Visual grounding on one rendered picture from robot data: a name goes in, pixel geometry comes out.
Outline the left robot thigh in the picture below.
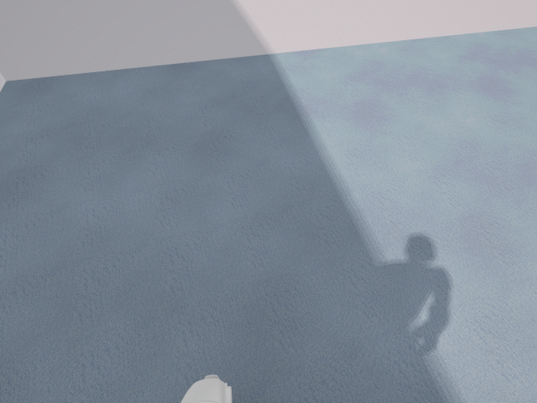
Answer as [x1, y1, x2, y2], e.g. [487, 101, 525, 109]
[180, 379, 232, 403]

